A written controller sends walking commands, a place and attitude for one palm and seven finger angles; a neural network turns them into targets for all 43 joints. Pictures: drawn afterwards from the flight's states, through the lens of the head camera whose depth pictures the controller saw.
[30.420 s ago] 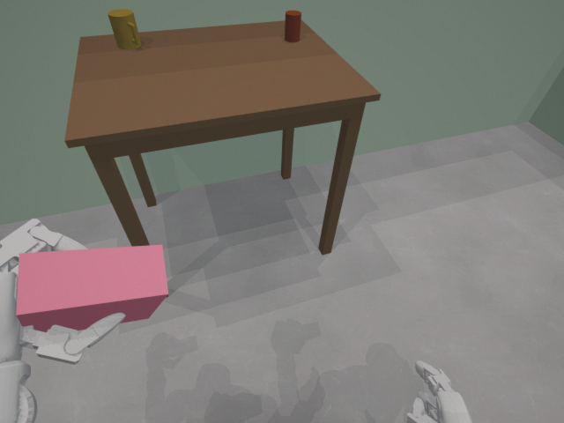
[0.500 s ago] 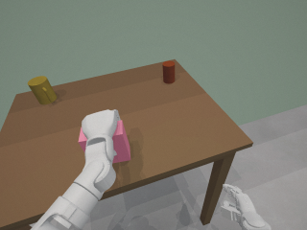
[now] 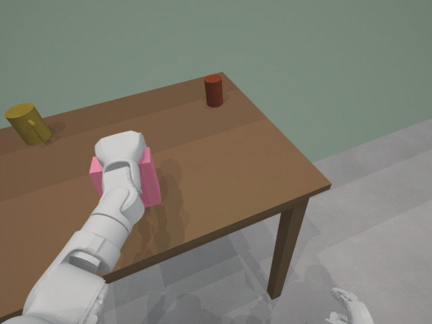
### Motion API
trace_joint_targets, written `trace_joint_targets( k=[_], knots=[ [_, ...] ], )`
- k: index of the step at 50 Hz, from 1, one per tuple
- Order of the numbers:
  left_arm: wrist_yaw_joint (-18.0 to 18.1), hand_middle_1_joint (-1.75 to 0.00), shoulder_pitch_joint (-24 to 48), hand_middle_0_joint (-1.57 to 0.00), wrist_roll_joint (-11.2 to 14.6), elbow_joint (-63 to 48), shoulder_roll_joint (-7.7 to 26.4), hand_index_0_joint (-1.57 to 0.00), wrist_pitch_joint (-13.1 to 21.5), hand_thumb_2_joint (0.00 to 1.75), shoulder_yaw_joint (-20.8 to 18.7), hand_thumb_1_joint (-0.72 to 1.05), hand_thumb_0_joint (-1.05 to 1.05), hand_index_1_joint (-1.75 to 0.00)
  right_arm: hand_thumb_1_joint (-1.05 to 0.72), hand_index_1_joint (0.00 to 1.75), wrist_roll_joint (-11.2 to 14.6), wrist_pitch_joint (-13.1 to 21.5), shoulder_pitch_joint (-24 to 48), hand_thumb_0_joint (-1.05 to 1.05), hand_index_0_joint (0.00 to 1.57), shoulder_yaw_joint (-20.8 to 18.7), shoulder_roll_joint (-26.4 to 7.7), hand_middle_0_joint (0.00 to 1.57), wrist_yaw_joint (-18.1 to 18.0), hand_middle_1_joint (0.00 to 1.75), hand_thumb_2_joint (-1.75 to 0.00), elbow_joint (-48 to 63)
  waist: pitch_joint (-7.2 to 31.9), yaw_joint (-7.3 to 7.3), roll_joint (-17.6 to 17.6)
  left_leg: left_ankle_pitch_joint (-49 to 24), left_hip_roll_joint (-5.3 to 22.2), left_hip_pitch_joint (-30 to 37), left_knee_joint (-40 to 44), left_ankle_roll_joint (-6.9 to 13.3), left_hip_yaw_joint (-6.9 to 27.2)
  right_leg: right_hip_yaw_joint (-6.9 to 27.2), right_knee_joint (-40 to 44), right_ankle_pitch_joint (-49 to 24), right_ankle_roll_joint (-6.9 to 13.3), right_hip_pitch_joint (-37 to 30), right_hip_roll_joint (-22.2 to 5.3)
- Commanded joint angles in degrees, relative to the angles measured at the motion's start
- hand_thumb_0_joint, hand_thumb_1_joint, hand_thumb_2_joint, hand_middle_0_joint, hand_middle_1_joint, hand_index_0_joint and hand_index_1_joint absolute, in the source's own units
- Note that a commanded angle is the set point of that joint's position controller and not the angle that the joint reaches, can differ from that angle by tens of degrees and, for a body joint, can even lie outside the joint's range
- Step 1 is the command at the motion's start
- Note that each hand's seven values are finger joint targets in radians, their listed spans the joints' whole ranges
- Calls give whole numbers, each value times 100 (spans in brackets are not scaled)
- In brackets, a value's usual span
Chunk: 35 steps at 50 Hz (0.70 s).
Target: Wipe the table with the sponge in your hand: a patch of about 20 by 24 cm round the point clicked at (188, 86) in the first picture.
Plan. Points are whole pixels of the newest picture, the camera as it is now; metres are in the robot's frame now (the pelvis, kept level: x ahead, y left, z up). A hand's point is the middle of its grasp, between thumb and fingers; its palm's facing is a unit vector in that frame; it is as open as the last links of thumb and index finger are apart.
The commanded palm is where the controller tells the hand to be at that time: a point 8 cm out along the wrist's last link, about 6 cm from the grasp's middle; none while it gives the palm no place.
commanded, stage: wipe forward along the third lane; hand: left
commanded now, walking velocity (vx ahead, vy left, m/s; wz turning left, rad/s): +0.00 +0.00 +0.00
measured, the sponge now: (131, 188) +0.38 +0.22 +0.05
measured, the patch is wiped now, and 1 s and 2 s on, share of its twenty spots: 0.85 1.00 1.00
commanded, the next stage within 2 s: wipe back along the third lane in 0.88 s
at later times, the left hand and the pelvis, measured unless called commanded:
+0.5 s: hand (125, 155) +0.43 +0.24 +0.10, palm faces -0.04 -0.03 -1.00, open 9.6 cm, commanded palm +0.42 +0.25 +0.13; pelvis +0.01 +0.00 +0.00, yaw +0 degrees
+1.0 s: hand (118, 139) +0.48 +0.27 +0.10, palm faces -0.07 -0.03 -1.00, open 9.6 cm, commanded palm +0.46 +0.27 +0.13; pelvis +0.03 +0.03 +0.00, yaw -1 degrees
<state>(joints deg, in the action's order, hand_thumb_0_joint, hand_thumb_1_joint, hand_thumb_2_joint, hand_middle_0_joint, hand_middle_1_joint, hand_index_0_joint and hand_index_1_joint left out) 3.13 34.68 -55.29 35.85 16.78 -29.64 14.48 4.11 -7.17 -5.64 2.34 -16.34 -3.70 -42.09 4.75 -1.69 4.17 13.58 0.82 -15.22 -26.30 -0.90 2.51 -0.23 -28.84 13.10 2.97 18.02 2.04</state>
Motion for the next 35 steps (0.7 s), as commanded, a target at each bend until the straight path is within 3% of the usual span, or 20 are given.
trace_joint_targets(
  k=[1, 2, 4, 7, 9, 10, 11, 13, 14, 15, 17, 19, 22, 24, 27, 29, 30, 32, 34, 35],
  knots=[
    [295, -160, 1718, -120, -266, 74, 1333, -120, 138, 130, -476, 10, 0, -160, -90, 30, 2, 279, 798, 0, 20, -234, -595, 20, -54, 30, -90, 872, 821, -6, -1075, 21, -301, -295, 286, 310, -346, 280, 816, 128, -54, -642, -160],
    [292, -160, 1714, -120, -247, 80, 1218, -120, 191, 130, -380, 10, 0, -160, -90, 30, 2, 295, 758, 0, 20, -237, -594, 20, -48, 30, -90, 891, 829, 20, -1078, 22, -305, -328, 284, 317, -351, 279, 821, 78, -71, -645, -161],
    [331, -160, 1798, -120, -259, 234, 1735, -120, 280, 130, -795, 10, 0, -160, -90, 30, -16, 293, 685, 0, 20, -252, -638, 20, -62, 30, -90, 817, 825, -34, -1024, 41, -285, -386, 326, 306, -295, 355, 862, 136, -49, -654, -147],
    [358, -160, 1745, -120, -240, 362, 1463, -120, 394, 130, -561, 10, 0, -160, -90, 30, -9, 302, 555, 0, 20, -282, -630, 20, -42, 30, -90, 819, 836, 34, -1014, -30, -301, -451, 273, 322, -356, 299, 823, -100, -88, -708, -165],
    [390, -160, 1724, -120, -262, 441, 1778, -120, 435, 130, -849, 10, 0, -160, -90, 30, -10, 287, 519, 0, 20, -305, -658, 20, -44, 30, -90, 784, 981, -39, -1018, -125, -276, -420, 311, 321, -300, 328, 826, -191, -55, -758, -144],
    [406, -160, 1815, -120, -258, 425, 1597, -120, 461, 130, -654, 10, 0, -160, -90, 30, 3, 278, 495, 0, 20, -302, -639, 20, -40, 30, -90, 804, 980, 24, -897, -126, -283, -403, 299, 329, -342, 260, 795, -198, -75, -750, -153],
    [422, -160, 1814, -120, -238, 473, 1520, -120, 488, 130, -630, 10, 0, -160, -90, 30, -6, 294, 438, 0, 20, -320, -633, 20, -32, 30, -90, 796, 954, 59, -1060, -147, -282, -404, 258, 348, -358, 257, 811, -292, -97, -738, -148],
    [442, -160, 1802, -120, -262, 535, 1577, -120, 524, 130, -675, 10, 0, -160, -90, 30, -17, 292, 380, 0, 20, -332, -655, 20, -10, 30, -90, 764, 1006, 69, -1047, -221, -279, -426, 239, 349, -367, 269, 784, -504, -97, -782, -151],
    [454, -160, 1712, -120, -261, 599, 1973, -120, 530, 130, -1014, 10, 0, -160, -90, 30, -19, 279, 388, 0, 20, -332, -683, 20, -20, 30, -90, 747, 1072, -47, -1027, -255, -279, -467, 278, 336, -310, 345, 795, -515, -65, -865, -142],
    [452, -160, 1889, -120, -284, 653, 1801, -120, 557, 130, -795, 10, 0, -160, -90, 30, -8, 261, 364, 0, 20, -314, -672, 20, -25, 30, -90, 728, 980, 84, -1045, -271, -277, -492, 254, 347, -348, 297, 753, -609, -93, -835, -156],
    [459, -160, 2160, -120, -276, 768, 1693, -120, 587, 130, -662, 10, 0, -160, -90, 30, 1, 282, 336, 0, 20, -307, -659, 20, -25, 30, -90, 719, 755, 172, -1030, -89, -273, -522, 273, 357, -361, 267, 835, -313, -126, -624, -161],
    [478, -160, 2304, -120, -356, 949, 2067, -120, 635, 130, -956, 10, 0, -160, -90, 30, -19, 277, 290, 0, 20, -315, -694, 20, -38, 30, -90, 646, 827, 104, -919, -102, -263, -527, 304, 346, -303, 301, 841, -221, -83, -578, -146],
    [499, -160, 2636, -120, -393, 1180, 1912, -120, 702, 130, -733, 10, 0, -160, -90, 30, -12, 288, 199, 0, 20, -308, -667, 20, -43, 30, -90, 622, 859, 232, -936, -72, -269, -527, 259, 359, -353, 237, 808, -202, -122, -525, -162],
    [509, -160, 2831, -120, -366, 1261, 2242, -120, 750, 130, -977, 10, 0, -160, -90, 30, -15, 296, 170, 0, 20, -299, -689, 20, -65, 30, -90, 605, 1026, 181, -885, -77, -256, -535, 305, 349, -307, 272, 840, -166, -101, -589, -155],
    [532, -160, 3116, -120, -401, 1503, 1999, -120, 816, 130, -730, 10, 0, -160, -90, 30, -21, 315, 13, 0, 20, -314, -674, 20, -57, 30, -90, 557, 1107, 353, -834, -156, -247, -518, 210, 367, -355, 233, 760, -402, -139, -545, -174],
    [538, -160, 3011, -120, -431, 1615, 2323, -120, 842, 130, -1019, 10, 0, -160, -90, 30, -40, 299, -27, 0, 20, -314, -704, 20, -51, 30, -90, 545, 1318, 214, -727, -297, -245, -542, 246, 346, -309, 249, 738, -587, -91, -685, -163],
    [551, -160, 3203, -120, -444, 1611, 2177, -120, 882, 130, -838, 10, 0, -160, -90, 30, -41, 302, -76, 0, 20, -316, -694, 20, -52, 30, -90, 542, 1351, 346, -744, -376, -236, -497, 188, 367, -343, 212, 674, -766, -119, -686, -175],
    [539, -160, 3344, -120, -433, 1708, 2042, -120, 904, 130, -707, 10, 0, -160, -90, 30, -39, 304, -146, 0, 20, -322, -691, 20, -40, 30, -90, 526, 1264, 442, -804, -336, -241, -552, 164, 373, -375, 207, 708, -830, -151, -639, -178],
    [516, -160, 3397, -120, -471, 1832, 2454, -120, 922, 130, -1024, 10, 0, -160, -90, 30, -43, 302, -201, 0, 20, -323, -740, 20, -47, 30, -90, 481, 1375, 353, -842, -408, -236, -626, 208, 364, -299, 219, 697, -880, -118, -709, -163],
    [527, -160, 3516, -120, -490, 1861, 2348, -120, 946, 130, -899, 10, 0, -160, -90, 30, -46, 305, -255, 0, 20, -336, -738, 20, -55, 30, -90, 469, 1404, 448, -861, -439, -231, -577, 160, 384, -330, 187, 654, -943, -142, -685, -173]
  ],
)
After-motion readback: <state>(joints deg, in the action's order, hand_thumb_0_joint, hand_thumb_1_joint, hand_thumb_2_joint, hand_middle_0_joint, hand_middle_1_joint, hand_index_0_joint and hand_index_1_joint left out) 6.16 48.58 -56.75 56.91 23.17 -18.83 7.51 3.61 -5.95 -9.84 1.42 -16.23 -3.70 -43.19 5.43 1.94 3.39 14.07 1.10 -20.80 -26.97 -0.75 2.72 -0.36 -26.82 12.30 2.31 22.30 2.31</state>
